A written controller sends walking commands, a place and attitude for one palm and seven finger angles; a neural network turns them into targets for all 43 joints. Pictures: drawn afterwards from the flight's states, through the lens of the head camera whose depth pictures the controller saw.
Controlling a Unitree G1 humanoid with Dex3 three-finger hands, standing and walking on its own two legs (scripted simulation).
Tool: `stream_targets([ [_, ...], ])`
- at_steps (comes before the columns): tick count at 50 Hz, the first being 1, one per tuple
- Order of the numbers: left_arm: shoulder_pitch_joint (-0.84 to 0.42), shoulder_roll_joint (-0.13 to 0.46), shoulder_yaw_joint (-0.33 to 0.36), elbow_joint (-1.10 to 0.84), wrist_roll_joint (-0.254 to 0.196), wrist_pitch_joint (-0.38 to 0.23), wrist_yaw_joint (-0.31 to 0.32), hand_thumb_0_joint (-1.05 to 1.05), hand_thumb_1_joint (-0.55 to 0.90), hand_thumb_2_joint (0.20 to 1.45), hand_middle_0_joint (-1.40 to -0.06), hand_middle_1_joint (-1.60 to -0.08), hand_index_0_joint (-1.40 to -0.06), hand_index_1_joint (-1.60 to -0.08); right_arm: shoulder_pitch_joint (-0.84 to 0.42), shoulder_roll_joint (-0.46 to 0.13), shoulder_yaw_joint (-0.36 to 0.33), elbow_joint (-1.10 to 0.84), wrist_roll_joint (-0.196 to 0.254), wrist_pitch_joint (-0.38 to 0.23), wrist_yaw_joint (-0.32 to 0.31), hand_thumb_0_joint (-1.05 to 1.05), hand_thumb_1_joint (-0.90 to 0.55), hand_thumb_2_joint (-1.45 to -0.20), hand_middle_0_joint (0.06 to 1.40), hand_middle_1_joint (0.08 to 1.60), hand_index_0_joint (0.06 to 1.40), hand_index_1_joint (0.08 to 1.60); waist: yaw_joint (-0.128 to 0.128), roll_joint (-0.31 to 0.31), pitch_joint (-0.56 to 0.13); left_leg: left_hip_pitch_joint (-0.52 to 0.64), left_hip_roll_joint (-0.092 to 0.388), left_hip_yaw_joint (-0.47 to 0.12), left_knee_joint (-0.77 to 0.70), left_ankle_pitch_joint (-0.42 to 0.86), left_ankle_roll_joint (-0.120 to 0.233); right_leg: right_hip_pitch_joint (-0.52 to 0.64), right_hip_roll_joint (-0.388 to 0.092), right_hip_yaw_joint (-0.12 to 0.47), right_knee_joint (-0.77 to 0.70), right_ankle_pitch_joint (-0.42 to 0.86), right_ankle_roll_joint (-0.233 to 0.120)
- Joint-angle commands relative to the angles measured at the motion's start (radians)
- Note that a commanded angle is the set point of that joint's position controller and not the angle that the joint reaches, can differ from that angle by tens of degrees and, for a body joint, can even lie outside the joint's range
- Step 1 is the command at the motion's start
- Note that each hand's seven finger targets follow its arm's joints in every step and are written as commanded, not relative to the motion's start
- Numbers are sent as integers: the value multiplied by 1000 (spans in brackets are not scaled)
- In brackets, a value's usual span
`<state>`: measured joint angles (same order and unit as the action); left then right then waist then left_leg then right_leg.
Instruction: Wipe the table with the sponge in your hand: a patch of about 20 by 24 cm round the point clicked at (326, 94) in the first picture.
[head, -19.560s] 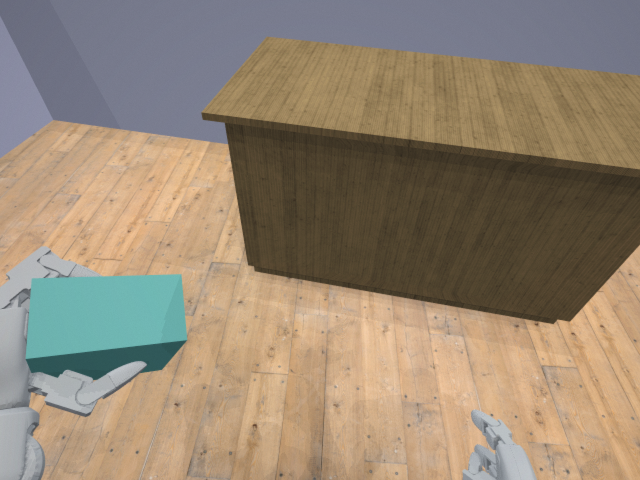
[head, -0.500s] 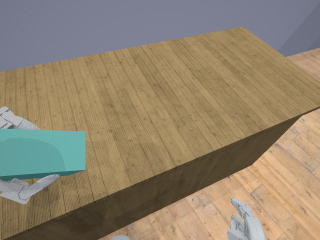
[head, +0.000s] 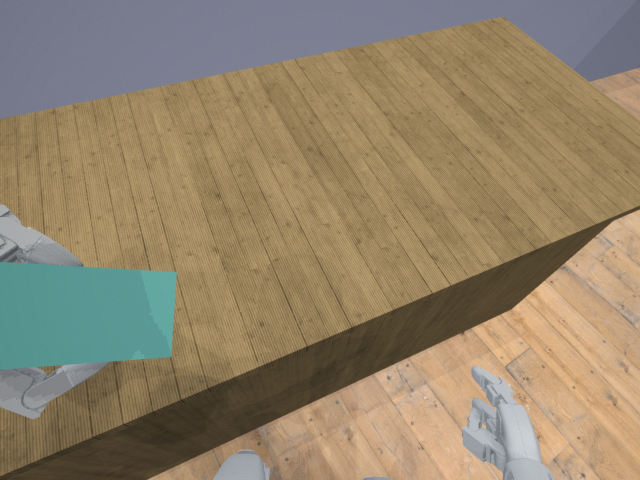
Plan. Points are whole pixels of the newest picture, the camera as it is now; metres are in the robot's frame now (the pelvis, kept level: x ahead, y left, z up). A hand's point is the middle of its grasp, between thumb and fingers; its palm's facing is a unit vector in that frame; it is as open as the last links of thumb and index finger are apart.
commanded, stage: shuffle to correct the standing spot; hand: left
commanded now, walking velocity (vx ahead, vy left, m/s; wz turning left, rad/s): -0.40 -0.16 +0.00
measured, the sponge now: (100, 313) +0.23 +0.20 +0.16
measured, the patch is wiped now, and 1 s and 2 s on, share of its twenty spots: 0.00 0.00 0.00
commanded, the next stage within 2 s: come to a stop and stand still in 0.14 s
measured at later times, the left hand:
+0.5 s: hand out of the picture +0.20 +0.27 +0.20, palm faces +0.39 -0.78 -0.49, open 10.2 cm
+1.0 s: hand out of the picture +0.20 +0.30 +0.18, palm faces +0.44 -0.82 -0.36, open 10.2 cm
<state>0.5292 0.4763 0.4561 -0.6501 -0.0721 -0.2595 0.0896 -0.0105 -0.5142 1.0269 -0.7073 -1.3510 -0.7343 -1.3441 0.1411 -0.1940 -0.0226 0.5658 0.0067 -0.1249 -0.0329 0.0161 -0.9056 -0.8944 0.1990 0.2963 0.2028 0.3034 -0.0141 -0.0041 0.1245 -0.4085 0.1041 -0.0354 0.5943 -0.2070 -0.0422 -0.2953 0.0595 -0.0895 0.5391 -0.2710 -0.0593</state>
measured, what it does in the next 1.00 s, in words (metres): shifts its weight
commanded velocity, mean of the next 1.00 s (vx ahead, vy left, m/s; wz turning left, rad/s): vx -0.02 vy -0.04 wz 0.00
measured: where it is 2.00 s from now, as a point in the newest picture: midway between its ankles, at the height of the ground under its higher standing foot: outside the picture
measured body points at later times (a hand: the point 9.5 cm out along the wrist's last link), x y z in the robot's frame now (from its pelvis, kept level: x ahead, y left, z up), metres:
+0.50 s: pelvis -0.03 +0.01 +0.01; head +0.00 +0.03 +0.45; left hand +0.17 +0.31 +0.23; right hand +0.13 -0.21 -0.07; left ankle -0.01 +0.14 -0.73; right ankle +0.01 -0.09 -0.73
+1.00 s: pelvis -0.02 +0.05 +0.01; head +0.00 +0.07 +0.46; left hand +0.17 +0.34 +0.20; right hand +0.16 -0.17 -0.06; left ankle -0.01 +0.14 -0.73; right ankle +0.01 -0.09 -0.73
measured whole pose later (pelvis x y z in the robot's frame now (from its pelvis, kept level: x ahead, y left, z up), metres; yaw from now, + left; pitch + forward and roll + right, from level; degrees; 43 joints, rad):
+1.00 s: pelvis -0.02 +0.05 +0.01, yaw +0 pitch -1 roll -1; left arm 0.39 0.36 0.38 -0.50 -0.02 -0.16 0.14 -0.01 -0.51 1.03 -0.71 -1.35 -0.73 -1.34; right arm 0.19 -0.20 0.03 0.57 0.00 -0.13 -0.01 0.02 -0.90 -0.89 0.20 0.30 0.20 0.30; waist 0.04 -0.03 0.08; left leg -0.24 0.00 0.05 0.52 -0.25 0.04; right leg -0.24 -0.02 -0.04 0.46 -0.19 0.02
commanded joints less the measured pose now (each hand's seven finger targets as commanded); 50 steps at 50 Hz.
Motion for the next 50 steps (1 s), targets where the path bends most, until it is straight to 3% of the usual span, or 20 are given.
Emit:
stream_targets([
  [1,2,150,162,-162,-7,-74,29,0,100,1300,-1200,-1600,-1200,-1600,-29,-115,-48,-118,-12,-71,-23,0,-900,-900,200,300,200,300,6,79,-248,125,152,-156,-89,279,111,26,-142,106,-35,223,24],
  [3,-18,119,127,-169,-12,-78,20,0,100,1300,-1200,-1600,-1200,-1600,-24,-110,-36,-107,-19,-77,-17,0,-900,-900,200,300,200,300,2,193,-264,90,192,-189,-158,279,130,77,-99,76,2,41,31],
  [5,-42,128,135,-187,-9,-77,14,0,100,1300,-1200,-1600,-1200,-1600,-8,-123,-48,-118,-18,-98,-9,0,-900,-900,200,300,200,300,9,246,-231,31,201,-196,-177,64,132,96,-91,83,-12,-96,23],
  [9,-63,130,112,-220,-11,-37,23,0,100,1300,-1200,-1600,-1200,-1600,11,-131,-48,-151,1,-91,0,0,-900,-900,200,300,200,300,6,87,-197,2,41,-55,-45,-341,65,18,-152,148,-155,-142,-7],
  [11,-57,122,96,-205,-20,-8,39,0,100,1300,-1200,-1600,-1200,-1600,45,-122,-46,-134,5,-79,2,0,-900,-900,200,300,200,300,0,-66,-214,115,-60,42,242,-257,26,-150,-306,309,-263,-249,-96],
  [12,-43,122,91,-192,-24,7,55,0,100,1300,-1200,-1600,-1200,-1600,41,-118,-33,-113,5,-69,2,0,-900,-900,200,300,200,300,-6,-41,-235,179,-59,39,288,-213,29,-180,-335,318,-265,-184,-128],
  [16,-65,116,78,-142,-31,33,71,0,100,1300,-1200,-1600,-1200,-1600,-4,-99,-4,-128,14,-58,-8,0,-900,-900,200,300,200,300,2,-71,-176,162,-35,11,-51,-144,56,-32,-261,233,-199,-95,-49],
  [18,-68,89,51,-144,-19,23,76,0,100,1300,-1200,-1600,-1200,-1600,-15,-128,-8,-123,12,-55,-16,0,-900,-900,200,300,200,300,15,44,-187,203,36,-80,-194,81,85,55,-166,154,-125,68,-1],
  [20,-84,106,60,-148,-2,22,71,0,100,1300,-1200,-1600,-1200,-1600,-33,-117,-2,-134,13,-55,-11,0,-900,-900,200,300,200,300,15,243,-175,95,110,-181,-270,-12,108,137,-123,111,-93,33,45],
  [21,-91,99,53,-131,9,25,69,0,100,1300,-1200,-1600,-1200,-1600,-34,-111,1,-136,16,-55,-7,0,-900,-900,200,300,200,300,19,223,-154,40,108,-172,-274,-73,109,179,-124,109,-100,37,45],
  [22,-1017,907,268,-453,12,-160,63,0,100,1300,-1200,-1600,-1200,-1600,154,-173,198,-216,68,-48,-100,0,-900,-900,200,300,200,300,-28,331,-178,40,-20,-47,-148,207,84,132,-56,128,-106,-17,99],
  [23,-651,356,310,38,50,-76,50,0,100,1300,-1200,-1600,-1200,-1600,72,-64,12,-140,57,-106,-66,0,-900,-900,200,300,200,300,20,96,-218,131,39,-10,-109,77,65,6,-163,97,-153,-92,63],
  [24,-467,241,166,204,20,-35,27,0,100,1300,-1200,-1600,-1200,-1600,47,-140,13,-113,8,-103,-35,0,-900,-900,200,300,200,300,23,33,-225,165,-24,12,-124,36,49,42,-119,140,-171,-4,38],
  [25,-414,262,167,148,10,-37,17,0,100,1300,-1200,-1600,-1200,-1600,57,-176,-16,-126,-7,-111,-13,0,-900,-900,200,300,200,300,46,-8,-250,139,-44,30,-100,-10,44,74,-144,187,-193,69,22],
  [28,-95,45,-6,163,-11,-23,-3,0,100,1300,-1200,-1600,-1200,-1600,75,-161,-8,-141,14,-115,37,0,-900,-900,200,300,200,300,48,-4,-251,169,-57,55,-90,-36,61,50,-178,176,-197,59,10],
  [31,-83,41,-15,46,2,0,11,0,100,1300,-1200,-1600,-1200,-1600,12,-160,-9,-150,17,-107,42,0,-900,-900,200,300,200,300,38,-54,-180,170,-40,38,-149,-75,66,4,-152,147,-224,-40,27],
  [37,-248,172,107,-98,41,-1,58,0,100,1300,-1200,-1600,-1200,-1600,-26,-172,-8,-161,-2,-62,5,0,-900,-900,200,300,200,300,27,115,-200,122,-3,-10,-256,-100,68,117,-101,96,-120,56,41],
  [40,-242,102,51,-99,43,13,66,0,100,1300,-1200,-1600,-1200,-1600,-17,-155,-10,-170,-1,-68,0,0,-900,-900,200,300,200,300,36,186,-219,127,-3,-6,-242,-12,68,159,-108,74,-92,167,38],
  [44,-238,52,3,-134,46,27,67,0,100,1300,-1200,-1600,-1200,-1600,-15,-152,-8,-162,-1,-78,7,0,-900,-900,200,300,200,300,32,149,-266,208,0,-9,-198,157,56,158,-111,65,-79,258,40],
  [50,-197,-5,-24,-17,54,49,57,0,100,1300,-1200,-1600,-1200,-1600,-20,-149,-6,-151,-2,-50,18,0,-900,-900,200,300,200,300,23,53,-218,195,11,-19,-206,136,49,133,-106,66,-96,235,48],
])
